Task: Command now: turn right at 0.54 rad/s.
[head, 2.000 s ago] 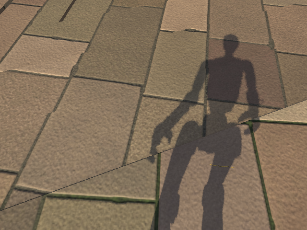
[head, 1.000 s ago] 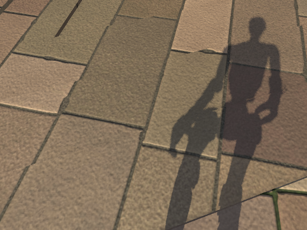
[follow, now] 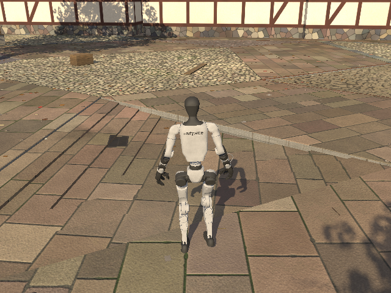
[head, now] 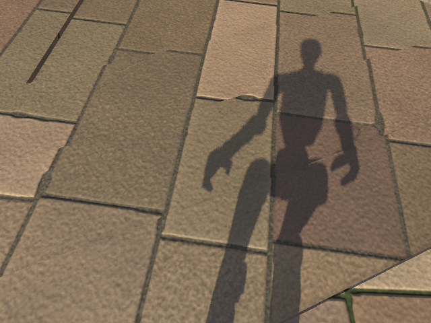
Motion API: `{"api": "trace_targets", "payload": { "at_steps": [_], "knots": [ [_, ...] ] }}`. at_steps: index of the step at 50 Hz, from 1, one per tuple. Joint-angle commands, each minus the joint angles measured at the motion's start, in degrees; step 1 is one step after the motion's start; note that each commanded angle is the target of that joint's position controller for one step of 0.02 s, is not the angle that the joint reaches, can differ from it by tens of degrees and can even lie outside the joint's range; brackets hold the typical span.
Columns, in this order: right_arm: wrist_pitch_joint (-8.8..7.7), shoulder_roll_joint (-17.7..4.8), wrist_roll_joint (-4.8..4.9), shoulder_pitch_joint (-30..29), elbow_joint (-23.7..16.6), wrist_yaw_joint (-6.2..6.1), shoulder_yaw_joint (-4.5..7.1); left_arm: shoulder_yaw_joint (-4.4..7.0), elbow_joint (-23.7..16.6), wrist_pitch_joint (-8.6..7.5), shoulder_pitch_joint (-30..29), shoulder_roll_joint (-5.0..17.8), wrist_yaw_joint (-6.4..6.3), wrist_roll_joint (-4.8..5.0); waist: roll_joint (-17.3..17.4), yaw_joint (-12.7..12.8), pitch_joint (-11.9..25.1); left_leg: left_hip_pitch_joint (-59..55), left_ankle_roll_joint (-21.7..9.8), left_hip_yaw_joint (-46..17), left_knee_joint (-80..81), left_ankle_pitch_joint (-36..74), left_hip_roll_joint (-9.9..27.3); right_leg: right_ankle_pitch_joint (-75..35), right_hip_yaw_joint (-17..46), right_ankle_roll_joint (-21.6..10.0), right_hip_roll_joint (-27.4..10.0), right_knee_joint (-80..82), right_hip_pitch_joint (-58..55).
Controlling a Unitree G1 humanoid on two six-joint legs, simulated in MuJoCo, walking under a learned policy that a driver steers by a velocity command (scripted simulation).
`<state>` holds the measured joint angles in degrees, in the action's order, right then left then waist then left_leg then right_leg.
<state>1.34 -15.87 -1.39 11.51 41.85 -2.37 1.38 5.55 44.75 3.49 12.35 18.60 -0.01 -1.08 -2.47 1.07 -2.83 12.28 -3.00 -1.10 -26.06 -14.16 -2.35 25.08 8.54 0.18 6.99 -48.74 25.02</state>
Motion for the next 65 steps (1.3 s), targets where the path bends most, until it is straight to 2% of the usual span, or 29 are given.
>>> {"api": "trace_targets", "payload": {
  "at_steps": [1,3,6,11,15,17,18,19,20,21,24,26,28,30,32,35,40,43,44,45,46,47,48,49,51,54,58,62,65],
  "knots": [
    [-1.04,-6.45,-0.12,-4.76,-5.13,-0.15,1.36,1.73,-1.79,0.25,3.37,6.17,0.89,-0.20,9.64,2.20,1.42,-1.41,-7.22,-10.29,10.83,16.98,15.21,-0.90,-2.76,0.57,-2.41,-16.47,4.36],
    [-1.19,-6.62,-0.12,-2.22,-4.70,-0.26,1.49,1.20,-1.83,0.56,2.81,5.38,1.71,0.11,10.36,0.66,2.28,-5.21,-7.31,-6.34,9.01,24.34,13.92,-1.75,-4.63,1.94,-2.68,-16.70,5.84],
    [-1.23,-7.57,0.07,2.66,-3.31,-0.24,2.13,0.49,-3.63,0.83,-1.38,4.46,2.21,0.29,10.32,-2.23,2.78,-11.36,-8.96,-5.96,7.83,26.27,16.17,-1.46,-5.73,3.12,-3.82,-11.79,8.19],
    [-1.36,-8.80,-0.21,3.62,-2.55,0.63,2.88,-0.74,-5.75,1.18,-4.44,2.63,2.83,0.69,11.64,-3.40,3.29,-9.64,-9.44,-3.20,6.31,26.41,17.88,0.66,-8.69,2.08,-5.49,-0.05,1.07],
    [-1.09,-9.75,-0.02,3.30,-1.39,1.67,3.17,-1.53,-5.84,0.69,-2.80,1.75,2.00,1.19,13.02,-2.67,4.61,-6.27,-8.90,-2.77,2.45,30.07,17.42,-0.01,-11.03,-0.47,-3.85,12.03,-8.23],
    [-0.68,-8.26,0.87,2.32,-0.50,2.01,2.47,-2.31,-4.10,-0.29,0.83,0.63,1.02,0.20,9.59,0.51,4.63,-0.81,-4.76,-1.17,-1.51,25.22,15.00,-16.06,-9.81,-1.92,-4.61,32.15,-19.35],
    [-0.78,-4.17,0.87,4.65,-0.57,2.34,1.17,-2.32,-3.75,-1.24,2.16,3.15,0.36,-1.18,1.48,-0.31,7.76,5.98,-0.81,1.11,-6.55,12.58,11.78,-19.68,1.40,-2.92,-14.39,36.79,-29.36],
    [-0.58,1.24,1.09,6.29,-1.68,2.67,-0.55,-2.49,-4.69,-1.96,-1.24,6.35,-0.23,-0.62,-9.64,-2.59,6.05,10.21,2.42,4.55,-7.32,-13.06,4.82,-38.82,11.90,-8.66,-27.37,34.85,-25.64],
    [0.60,-2.59,0.98,4.59,0.20,2.17,0.27,-3.09,-3.42,-2.48,-0.57,3.06,-0.77,-0.36,-6.21,0.21,5.97,4.11,2.64,-0.06,-11.93,-17.56,6.32,-37.66,7.82,-12.75,-26.76,32.88,-19.96],
    [1.04,-4.13,1.57,4.11,0.25,2.40,0.85,-3.80,-3.53,-2.80,-3.61,1.83,-0.99,-0.53,-6.20,-1.23,3.71,5.09,2.37,-0.77,-13.98,-16.63,4.84,-36.11,4.95,-12.71,-24.61,33.14,-18.92],
    [1.18,-7.27,0.79,6.34,2.60,2.75,2.60,-3.26,-3.02,-2.62,-5.25,4.11,-2.18,0.22,-6.59,-1.93,2.37,8.89,2.92,-0.91,-23.37,-12.80,2.24,-43.27,-2.37,-10.59,-20.40,31.05,-20.31],
    [1.44,-6.38,0.81,7.77,3.53,2.66,2.87,-2.91,-2.94,-2.12,-4.04,4.24,-2.18,0.58,-4.04,-1.52,3.36,10.92,3.83,-0.59,-30.84,-13.64,1.50,-45.53,-4.12,-11.78,-21.43,30.06,-21.05],
    [1.96,-5.44,0.99,6.80,3.20,2.74,2.99,-2.86,-3.07,-1.81,-4.48,3.31,-2.29,0.35,-3.66,-1.27,2.44,12.59,4.65,-0.11,-32.97,-13.10,2.07,-38.81,-5.09,-12.52,-21.84,31.09,-19.99],
    [2.29,-5.25,0.35,4.57,2.18,3.38,3.02,-2.45,-2.34,-1.91,-1.99,3.33,-2.20,-0.26,-5.34,0.59,1.93,15.65,4.64,1.08,-30.62,-11.23,3.17,-13.29,-3.01,-12.56,-22.00,35.99,-21.23],
    [2.34,-5.44,-0.20,1.12,0.36,4.48,3.20,-1.90,-1.59,-2.45,-0.26,4.13,-1.96,-0.41,-5.90,1.77,0.06,19.04,4.38,1.49,-27.75,-10.38,3.85,1.03,0.23,-12.80,-23.54,40.03,-22.76],
    [1.90,-4.22,-0.28,-0.36,-0.77,5.59,3.01,-1.16,-1.01,-3.90,0.64,4.93,-1.39,-0.71,-3.57,1.44,-0.23,18.56,2.95,1.85,-22.75,-9.82,4.64,3.95,-0.28,-12.67,-25.04,41.52,-23.48],
    [1.08,-4.13,0.47,-0.22,-1.84,6.78,2.87,-0.03,-1.22,-5.42,-0.59,6.96,-0.19,-0.89,-3.97,-0.44,-0.21,7.97,-0.95,4.87,-13.21,-10.75,4.35,5.90,-5.62,-10.93,-25.12,41.41,-15.85],
    [0.02,-3.90,0.15,5.92,0.37,6.72,2.85,0.47,-1.34,-4.80,-2.34,7.72,0.15,-0.30,-1.23,-4.33,0.18,-5.95,-3.07,8.13,-2.73,-5.13,1.49,9.88,-11.81,-8.10,-22.61,33.95,-7.15],
    [-0.53,-5.45,-0.24,12.00,3.09,6.24,3.52,-0.05,-1.55,-4.57,-2.40,5.99,0.15,-0.68,2.93,-6.44,1.24,-13.89,-4.05,6.39,0.17,-8.30,0.39,12.24,-15.61,-6.28,-19.56,25.13,-1.16],
    [-1.21,-10.16,-0.81,19.40,5.14,5.22,4.86,-1.63,-2.79,-4.36,-3.25,1.10,0.63,-1.40,17.94,-9.50,2.49,-20.35,-6.92,-11.56,9.95,-23.24,11.46,10.69,-22.88,-3.49,-13.21,2.08,8.20],
    [-1.85,-15.38,0.15,18.78,2.64,4.63,5.36,-2.24,-6.90,-4.62,-7.65,-0.14,1.06,-2.06,21.43,-9.08,-1.42,-19.02,-13.32,-41.78,20.72,-38.03,23.50,11.13,-15.62,-2.01,-4.91,-9.59,24.46],
    [-1.61,-12.65,0.60,15.40,2.22,3.91,4.73,-1.48,-6.97,-5.03,-8.77,3.99,1.55,-2.29,11.29,-7.38,-5.25,-14.80,-14.17,-36.92,20.42,-33.46,23.41,4.49,-8.17,-2.10,-9.78,-12.87,25.52],
    [-1.76,-10.96,0.77,12.00,1.36,3.56,4.06,-1.19,-5.79,-5.79,-6.26,5.02,2.35,-0.97,9.81,-4.47,-5.32,-12.83,-12.80,-31.35,19.44,-26.39,20.16,-2.76,-7.82,-1.99,-11.02,-12.00,23.03],
    [-2.22,-9.99,0.81,10.03,0.98,3.40,3.81,-1.15,-4.22,-6.41,-3.88,5.59,2.62,-0.75,8.06,-2.79,-4.93,-12.30,-11.20,-25.59,19.37,-16.64,16.57,-7.21,-7.69,-1.40,-11.83,-10.17,20.22],
    [-3.44,-8.75,1.15,8.68,0.69,3.11,3.33,-1.24,-2.26,-6.05,-1.69,5.46,2.59,-2.15,7.22,-1.61,-2.11,-12.96,-9.74,-18.59,18.36,0.18,12.41,-12.54,-8.57,0.04,-11.67,-9.17,16.36],
    [-4.61,-8.91,1.77,12.53,2.61,3.26,3.42,-1.71,-3.37,-4.91,-4.29,3.67,2.30,-1.77,5.98,-1.84,-0.92,-13.58,-10.09,-15.10,16.34,15.64,10.84,-15.51,-9.45,1.58,-10.67,-7.54,17.01],
    [-4.63,-8.49,1.47,16.21,4.55,2.77,3.40,-2.62,-6.80,-4.95,-13.32,1.94,2.53,-1.25,7.19,-4.39,-2.79,-11.81,-9.91,-14.25,15.68,20.18,8.88,-20.88,-10.56,2.63,-9.03,3.41,17.15],
    [-5.52,-7.82,0.93,17.09,6.27,2.25,2.80,-3.26,-7.19,-5.87,-15.80,1.37,3.26,-0.66,8.26,-5.47,-2.43,-12.52,-8.22,-10.72,16.25,28.07,10.17,-27.25,-12.67,-0.59,-8.32,12.36,9.23],
    [-6.16,-8.21,0.33,14.98,7.26,1.47,2.86,-2.78,-6.33,-6.56,-13.11,3.02,2.83,-0.31,7.38,-3.35,-2.73,-18.06,-5.98,-8.32,13.88,35.26,11.60,-28.44,-11.42,-4.69,-7.94,19.36,5.08]
  ]
}}
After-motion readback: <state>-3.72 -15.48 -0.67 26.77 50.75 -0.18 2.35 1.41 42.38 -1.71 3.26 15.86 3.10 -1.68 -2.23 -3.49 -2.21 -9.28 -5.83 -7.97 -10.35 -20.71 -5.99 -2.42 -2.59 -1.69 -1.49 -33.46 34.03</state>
